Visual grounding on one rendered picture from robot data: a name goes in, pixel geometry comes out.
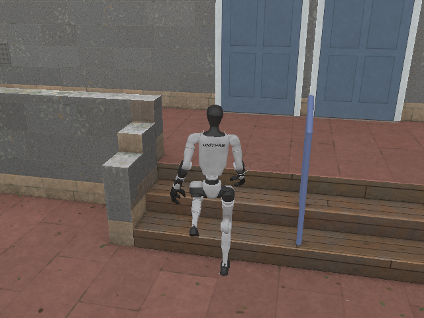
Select stairs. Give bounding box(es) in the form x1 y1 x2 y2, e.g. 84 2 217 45
133 163 424 284

